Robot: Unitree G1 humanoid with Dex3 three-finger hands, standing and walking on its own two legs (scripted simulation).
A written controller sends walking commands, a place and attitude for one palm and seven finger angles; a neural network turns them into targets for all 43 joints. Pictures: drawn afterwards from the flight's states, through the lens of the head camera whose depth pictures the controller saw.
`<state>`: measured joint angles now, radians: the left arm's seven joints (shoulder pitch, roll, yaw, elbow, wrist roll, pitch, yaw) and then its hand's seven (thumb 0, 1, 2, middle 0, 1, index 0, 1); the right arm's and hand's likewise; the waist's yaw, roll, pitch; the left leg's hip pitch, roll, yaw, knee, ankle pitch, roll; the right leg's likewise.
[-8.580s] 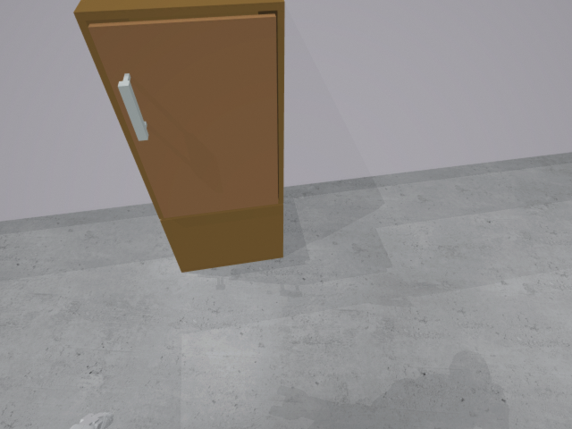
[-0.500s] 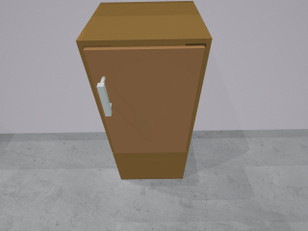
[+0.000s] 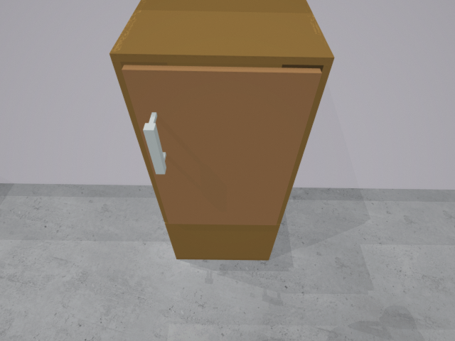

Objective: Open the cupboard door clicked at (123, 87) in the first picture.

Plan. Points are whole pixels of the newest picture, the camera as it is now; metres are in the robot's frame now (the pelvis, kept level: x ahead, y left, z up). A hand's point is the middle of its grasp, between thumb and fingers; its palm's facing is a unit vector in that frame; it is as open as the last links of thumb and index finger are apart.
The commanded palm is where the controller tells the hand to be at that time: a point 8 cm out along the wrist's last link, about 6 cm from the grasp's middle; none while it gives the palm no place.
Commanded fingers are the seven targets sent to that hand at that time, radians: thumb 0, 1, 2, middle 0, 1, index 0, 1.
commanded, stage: come to a stop and stand still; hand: left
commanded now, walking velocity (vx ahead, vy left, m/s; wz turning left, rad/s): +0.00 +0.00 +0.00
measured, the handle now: (157, 144) +0.51 +0.19 +0.03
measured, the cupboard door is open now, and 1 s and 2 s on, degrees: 0 0 0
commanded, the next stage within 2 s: look again from close up in 0.36 s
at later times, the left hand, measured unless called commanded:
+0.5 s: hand out of the picture +0.04 +0.17 -0.17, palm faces +0.02 -0.98 -0.21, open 7.3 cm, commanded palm none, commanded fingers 0.00 0.90 0.90 -0.20 -0.30 -0.20 -0.30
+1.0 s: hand out of the picture +0.02 +0.15 -0.17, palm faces +0.03 -0.98 -0.20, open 7.3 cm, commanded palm none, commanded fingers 0.00 0.90 0.90 -0.20 -0.30 -0.20 -0.30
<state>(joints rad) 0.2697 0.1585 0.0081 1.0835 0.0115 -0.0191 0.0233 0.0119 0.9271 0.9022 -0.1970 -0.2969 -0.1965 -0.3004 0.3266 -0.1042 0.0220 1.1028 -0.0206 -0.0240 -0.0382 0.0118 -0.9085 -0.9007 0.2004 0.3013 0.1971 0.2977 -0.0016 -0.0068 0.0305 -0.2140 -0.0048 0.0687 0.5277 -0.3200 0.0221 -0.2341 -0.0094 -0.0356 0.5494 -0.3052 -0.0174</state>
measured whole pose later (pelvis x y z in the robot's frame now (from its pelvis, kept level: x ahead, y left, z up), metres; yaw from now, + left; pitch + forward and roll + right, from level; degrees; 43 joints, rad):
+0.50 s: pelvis +0.03 -0.01 +0.00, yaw +0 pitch +0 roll +1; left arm 0.27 0.16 0.00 1.10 0.01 -0.01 0.03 0.00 0.92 0.90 -0.20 -0.30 -0.20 -0.30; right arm 0.26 -0.15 0.01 1.13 -0.02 -0.02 -0.05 0.01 -0.92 -0.90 0.20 0.30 0.20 0.30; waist 0.00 0.00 0.03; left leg -0.12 0.01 0.07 0.44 -0.32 0.00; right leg -0.15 0.01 -0.04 0.48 -0.33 -0.03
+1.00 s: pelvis +0.02 -0.03 +0.01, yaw +0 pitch +0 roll +1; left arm 0.28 0.16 -0.01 1.11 0.01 -0.02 0.03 0.01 0.92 0.90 -0.20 -0.30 -0.20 -0.30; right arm 0.27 -0.14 0.01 1.15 -0.01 -0.02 -0.04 0.01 -0.91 -0.90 0.20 0.30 0.20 0.30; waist 0.01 0.00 0.02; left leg -0.11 0.03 0.06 0.41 -0.29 -0.02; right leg -0.14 0.03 -0.05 0.44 -0.30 -0.05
